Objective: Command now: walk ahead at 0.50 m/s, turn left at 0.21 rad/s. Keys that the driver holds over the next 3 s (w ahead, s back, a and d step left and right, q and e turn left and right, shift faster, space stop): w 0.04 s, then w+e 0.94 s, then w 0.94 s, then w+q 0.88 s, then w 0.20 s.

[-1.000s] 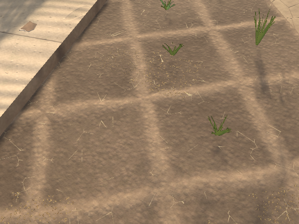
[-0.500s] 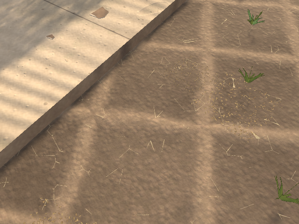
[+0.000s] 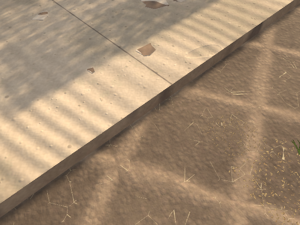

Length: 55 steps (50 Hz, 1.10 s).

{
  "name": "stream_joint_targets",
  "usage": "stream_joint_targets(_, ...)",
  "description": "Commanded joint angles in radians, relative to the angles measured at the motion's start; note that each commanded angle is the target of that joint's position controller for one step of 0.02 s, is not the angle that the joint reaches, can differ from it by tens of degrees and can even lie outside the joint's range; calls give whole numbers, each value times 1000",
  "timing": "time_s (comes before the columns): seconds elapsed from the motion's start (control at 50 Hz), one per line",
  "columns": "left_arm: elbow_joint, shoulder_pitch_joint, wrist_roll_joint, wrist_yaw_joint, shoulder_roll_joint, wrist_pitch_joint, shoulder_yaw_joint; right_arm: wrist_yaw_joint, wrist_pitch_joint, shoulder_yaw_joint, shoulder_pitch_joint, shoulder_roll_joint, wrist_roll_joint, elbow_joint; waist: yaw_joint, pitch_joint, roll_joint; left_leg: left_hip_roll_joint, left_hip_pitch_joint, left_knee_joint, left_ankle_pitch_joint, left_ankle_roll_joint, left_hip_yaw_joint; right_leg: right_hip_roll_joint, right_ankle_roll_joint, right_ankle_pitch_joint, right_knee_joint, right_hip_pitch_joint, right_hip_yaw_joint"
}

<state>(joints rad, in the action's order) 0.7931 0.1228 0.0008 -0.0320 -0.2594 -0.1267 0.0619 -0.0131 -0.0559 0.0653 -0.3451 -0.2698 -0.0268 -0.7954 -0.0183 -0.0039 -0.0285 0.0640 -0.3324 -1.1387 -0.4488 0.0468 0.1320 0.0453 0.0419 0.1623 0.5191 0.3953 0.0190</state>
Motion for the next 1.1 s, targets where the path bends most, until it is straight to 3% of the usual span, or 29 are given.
stream_joint_targets(0.02, -20, 91, -9, 4, -93, 9, 18, 2, -26, 27, 88, -118, 21, 114, 47, 9, 81, -144, -396, -65, 112, 3, -3, -311, 182, 114, -295, -316, -433)
stream_joint_targets(0.04, -17, 82, -14, 4, -87, 8, 13, 5, -23, 25, 70, -101, 19, 111, 28, 9, 103, -161, -344, -24, 135, 1, -15, -281, 175, 47, -315, -267, -380)
stream_joint_targets(0.08, -1, 108, -1, 4, -103, 5, 15, 4, -22, 17, 66, -67, 24, 115, 18, 15, 124, -169, -318, 56, 153, -14, -51, -254, 194, -73, -340, -233, -323)
stream_joint_targets(0.14, 12, 146, 12, 17, -151, 14, 29, 2, -31, 3, 166, -42, 34, 153, 36, 7, 99, -166, -323, 270, 266, -46, -77, -238, 203, -187, -359, -228, -260)
stream_joint_targets(0.2, 24, 192, 23, 26, -169, 27, 33, 11, -40, -7, 263, -27, 25, 170, 68, -1, 104, -123, -235, 479, 423, -69, -95, -200, 172, -190, -347, -203, -201)
stream_joint_targets(0.26, 43, 261, 30, 30, -169, 41, 32, 25, -50, -6, 349, -39, 13, 191, 98, -11, 112, -89, -181, 582, 470, -77, -96, -217, 164, -153, -311, -225, -231)
stream_joint_targets(0.3, 47, 278, 31, 34, -172, 52, 33, 33, -61, 1, 373, -63, 8, 204, 92, -13, 125, -80, -146, 643, 433, -65, -84, -238, 150, -112, -270, -261, -282)
stream_joint_targets(0.34, 42, 262, 31, 40, -185, 62, 38, 33, -70, 15, 319, -93, 8, 191, 43, 6, 140, -74, -29, 705, 400, -40, -89, -239, 124, -111, -202, -262, -309)
stream_joint_targets(0.36, 37, 257, 27, 41, -169, 63, 32, 26, -72, 30, 232, -122, 13, 166, -1, 52, 135, -76, 114, 728, 385, -16, -96, -201, 100, -166, -116, -230, -291)
stream_joint_targets(0.38, 15, 229, 16, 38, -122, 57, 16, 16, -75, 48, 89, -172, 32, 148, -76, 157, 94, -188, 343, 696, 378, 39, -3, -141, 64, -129, 96, -118, -247)
stream_joint_targets(0.4, -22, 285, 11, 39, -37, 43, -9, 6, -63, 72, -51, -267, 50, 130, -96, 313, -130, -425, 698, 694, 347, 152, 298, -17, -3, 159, 449, 194, -113)
stream_joint_targets(0.42, -38, 320, 33, 39, -63, 32, -9, 13, -51, 66, -88, -235, 43, 107, -82, 364, -289, -522, 726, 794, 176, 233, 577, -22, -15, 447, 651, 375, -129)
stream_joint_targets(0.44, -33, 271, 47, 39, -148, 35, 15, 13, -49, 44, -36, -158, 33, 113, -83, 224, -167, -479, 610, 820, 90, 199, 474, -80, -14, 377, 738, 435, -158)
stream_joint_targets(0.48, -46, 192, 34, 37, -140, 53, 21, 17, -46, 19, 80, -86, 30, 114, -38, 68, -81, -386, 375, 883, 174, 150, 240, -138, -22, 232, 711, 400, -121)
stream_joint_targets(0.52, -57, 189, 29, 31, -104, 77, 22, 21, -52, 15, 150, -70, 37, 104, 12, -2, -106, -343, 219, 955, 276, 134, 104, -178, -32, 159, 654, 325, -121)
stream_joint_targets(0.6, -98, 139, 21, 23, -73, 95, 16, 15, -67, 34, 148, -111, 40, 71, 27, -15, -48, -342, 191, 1001, 469, 155, -59, -184, -58, 17, 551, 337, -116)
stream_joint_targets(0.68, -139, 21, 18, -3, -55, 87, 4, 4, -58, 44, 123, -151, 34, 44, -11, -34, -29, -315, 212, 1000, 498, 121, -200, -166, -44, -182, 305, 285, -66)
stream_joint_targets(0.78, -210, -104, 19, -27, -78, 92, 6, 3, -34, 60, 64, -202, 8, 7, -43, -71, -29, -362, 340, 950, 525, 86, -261, -140, 6, -104, 156, 275, -5)
stream_joint_targets(0.82, -224, -84, 15, -31, -104, 96, 19, 1, -20, 68, 65, -230, 0, 2, -15, -42, -52, -366, 384, 841, 784, 64, -295, -90, 44, 5, 133, 196, 48)
stream_joint_targets(0.84, -213, -15, 14, -29, -129, 98, 34, -2, -11, 71, 70, -244, -4, 2, 31, 7, -62, -353, 384, 719, 960, 49, -320, -44, 68, 43, 119, 87, 85)
stream_joint_targets(0.86, -172, 141, 17, -22, -173, 100, 63, -5, -3, 66, 75, -234, -5, 4, 115, 87, -42, -315, 328, 514, 1036, 21, -358, 12, 101, -7, 57, -128, 108)
stream_joint_targets(0.88, -128, 318, 22, -3, -257, 109, 100, -9, -7, 48, 53, -194, 18, 18, 185, 184, 48, -275, 92, 212, 800, -29, -365, -54, 154, -45, 49, -447, -42)
stream_joint_targets(0.9, -140, 282, 30, 5, -385, 103, 115, 4, -34, 0, -32, -47, 58, 84, 57, 256, 335, -74, -364, -149, -106, -94, -285, -317, 338, 119, -63, -746, -627)
stream_joint_targets(0.92, -178, 318, 24, 0, -310, 87, 90, 16, -72, 6, 60, -123, 20, 90, 137, 395, 215, -57, -461, -262, -154, -76, -49, -384, 374, 240, -211, -798, -861)
stream_joint_targets(0.94, -164, 292, 15, -4, -250, 72, 72, 23, -88, 19, 152, -171, -16, 117, 148, 256, 153, -98, -545, -257, -56, -54, -46, -360, 322, 167, -223, -721, -723)
stream_joint_targets(0.96, -168, 240, 18, -2, -222, 66, 63, 18, -96, 12, 165, -157, -3, 116, 108, 175, 87, -140, -515, -176, 31, -40, -50, -317, 288, 82, -214, -579, -602)
stream_joint_targets(0.98, -183, 165, 14, 1, -189, 67, 52, 9, -95, 16, 161, -160, 24, 104, 63, 119, 53, -172, -442, -90, 86, -44, -48, -280, 261, -19, -217, -435, -508)
stream_joint_targets(1.02, -209, 95, -5, 7, -147, 66, 35, 11, -68, 24, 116, -164, 32, 89, 3, 93, 81, -202, -314, -10, 142, -54, -50, -245, 251, -160, -260, -273, -410)
stream_joint_targets(1.1, -169, 138, 2, 25, -167, 52, 37, 11, -40, 6, 169, -103, 43, 99, 11, 41, 69, -194, -311, 177, 297, -98, -85, -210, 245, -304, -311, -186, -273)
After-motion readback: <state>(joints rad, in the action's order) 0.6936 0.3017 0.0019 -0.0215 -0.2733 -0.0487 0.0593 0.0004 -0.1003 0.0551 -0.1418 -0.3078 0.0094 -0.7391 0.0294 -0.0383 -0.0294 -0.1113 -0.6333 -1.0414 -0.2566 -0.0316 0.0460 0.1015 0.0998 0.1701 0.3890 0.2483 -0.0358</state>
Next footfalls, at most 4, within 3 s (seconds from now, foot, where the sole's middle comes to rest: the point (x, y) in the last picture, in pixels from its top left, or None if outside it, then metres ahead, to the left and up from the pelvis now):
0.38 left None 0.36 0.14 -0.77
0.88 right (203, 210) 0.55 -0.21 -0.77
1.40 left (187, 142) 0.91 -0.17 -0.77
1.92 right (251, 124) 1.02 -0.54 -0.77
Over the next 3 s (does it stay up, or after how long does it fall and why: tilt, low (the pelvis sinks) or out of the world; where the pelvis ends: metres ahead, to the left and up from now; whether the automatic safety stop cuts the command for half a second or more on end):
stays up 1.46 -0.59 0.00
